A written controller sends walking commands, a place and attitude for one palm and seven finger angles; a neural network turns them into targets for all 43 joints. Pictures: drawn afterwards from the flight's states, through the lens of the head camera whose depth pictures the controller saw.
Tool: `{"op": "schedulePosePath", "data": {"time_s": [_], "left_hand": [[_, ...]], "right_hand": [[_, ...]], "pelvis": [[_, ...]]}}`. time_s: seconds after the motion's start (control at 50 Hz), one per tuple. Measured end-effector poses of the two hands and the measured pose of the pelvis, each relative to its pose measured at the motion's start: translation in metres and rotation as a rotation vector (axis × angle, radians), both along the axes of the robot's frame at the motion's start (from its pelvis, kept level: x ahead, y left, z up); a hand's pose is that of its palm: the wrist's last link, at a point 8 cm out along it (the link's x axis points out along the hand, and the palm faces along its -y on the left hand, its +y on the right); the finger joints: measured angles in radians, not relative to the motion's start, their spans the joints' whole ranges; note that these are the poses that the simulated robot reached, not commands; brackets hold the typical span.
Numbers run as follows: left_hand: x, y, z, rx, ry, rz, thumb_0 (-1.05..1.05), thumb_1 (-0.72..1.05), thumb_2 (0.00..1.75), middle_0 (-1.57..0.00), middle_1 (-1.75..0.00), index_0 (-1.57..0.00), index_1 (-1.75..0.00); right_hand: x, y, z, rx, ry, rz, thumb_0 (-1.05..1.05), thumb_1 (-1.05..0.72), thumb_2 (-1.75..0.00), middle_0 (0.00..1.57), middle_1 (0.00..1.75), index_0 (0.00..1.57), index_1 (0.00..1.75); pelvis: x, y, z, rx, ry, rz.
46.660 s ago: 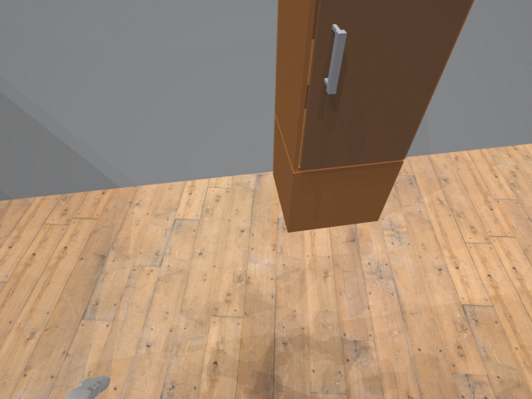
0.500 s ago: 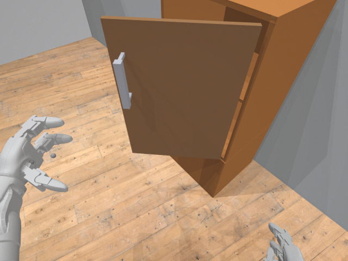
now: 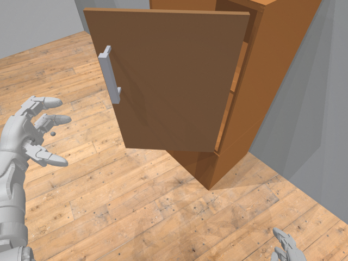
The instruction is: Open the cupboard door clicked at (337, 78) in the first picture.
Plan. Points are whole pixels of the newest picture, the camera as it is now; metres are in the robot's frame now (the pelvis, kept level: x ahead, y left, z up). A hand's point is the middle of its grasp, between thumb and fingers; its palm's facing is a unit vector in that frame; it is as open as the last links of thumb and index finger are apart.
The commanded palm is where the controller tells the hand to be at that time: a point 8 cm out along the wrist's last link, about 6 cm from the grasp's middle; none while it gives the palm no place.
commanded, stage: move the hooked fingers beside the handle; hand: left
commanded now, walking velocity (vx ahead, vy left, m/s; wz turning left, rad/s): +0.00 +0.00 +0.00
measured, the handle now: (112, 76) +0.59 +0.22 +0.09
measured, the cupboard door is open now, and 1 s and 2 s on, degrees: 44 44 44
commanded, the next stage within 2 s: none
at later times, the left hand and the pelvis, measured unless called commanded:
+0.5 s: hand (71, 110) +0.43 +0.27 +0.11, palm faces +0.00 -1.00 +0.00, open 14.0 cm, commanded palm +0.40 +0.32 +0.11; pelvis +0.01 +0.02 +0.00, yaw -1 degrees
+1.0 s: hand (81, 91) +0.49 +0.27 +0.11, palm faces +0.02 -1.00 +0.00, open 14.0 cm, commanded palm +0.48 +0.32 +0.10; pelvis +0.01 +0.03 -0.01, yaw -2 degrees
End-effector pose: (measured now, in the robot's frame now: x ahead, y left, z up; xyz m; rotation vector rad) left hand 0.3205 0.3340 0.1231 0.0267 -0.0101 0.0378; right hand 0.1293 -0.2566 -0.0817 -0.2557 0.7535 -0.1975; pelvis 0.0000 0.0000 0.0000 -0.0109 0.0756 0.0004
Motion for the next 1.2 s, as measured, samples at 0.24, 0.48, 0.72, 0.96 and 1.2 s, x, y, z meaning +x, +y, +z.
{"op": "schedulePosePath", "data": {"time_s": [0.24, 0.48, 0.72, 0.96, 1.2], "left_hand": [[0.046, -0.003, -0.007, -0.01, 0.024, -0.026, -0.01, -0.5, 0.3, -0.3, -1.2, -0.3, -1.2], [0.08, -0.008, -0.01, -0.027, 0.026, -0.038, -0.01, -0.5, 0.3, -0.3, -1.2, -0.3, -1.2], [0.112, -0.003, -0.004, -0.027, 0.013, -0.036, -0.01, -0.5, 0.3, -0.3, -1.2, -0.3, -1.2], [0.144, -0.01, -0.009, -0.037, 0.014, -0.023, -0.01, -0.5, 0.3, -0.3, -1.2, -0.3, -1.2], [0.184, -0.02, -0.003, -0.032, 0.023, -0.038, -0.01, -0.5, 0.3, -0.3, -1.2, -0.3, -1.2]], "right_hand": [[-0.046, -0.003, -0.01, -0.004, 0.139, -0.085, 0.01, -0.9, -0.89, 0.21, 0.3, 0.21, 0.3], [-0.053, 0.012, -0.015, 0.0, 0.216, -0.092, 0.01, -0.9, -0.89, 0.21, 0.3, 0.21, 0.3], [-0.064, 0.016, -0.019, -0.007, 0.291, -0.106, 0.01, -0.9, -0.89, 0.21, 0.3, 0.21, 0.3], [-0.101, 0.011, -0.024, -0.023, 0.423, -0.161, 0.01, -0.9, -0.89, 0.21, 0.3, 0.21, 0.3], [-0.146, 0.007, -0.026, -0.029, 0.577, -0.231, 0.01, -0.9, -0.89, 0.21, 0.3, 0.21, 0.3]], "pelvis": [[0.006, 0.01, -0.002, 0.0, 0.045, -0.026], [0.011, 0.022, -0.003, -0.008, 0.072, -0.021], [0.013, 0.028, -0.007, -0.017, 0.107, -0.021], [0.012, 0.027, -0.012, -0.021, 0.152, -0.026], [0.014, 0.023, -0.016, -0.025, 0.213, -0.035]]}}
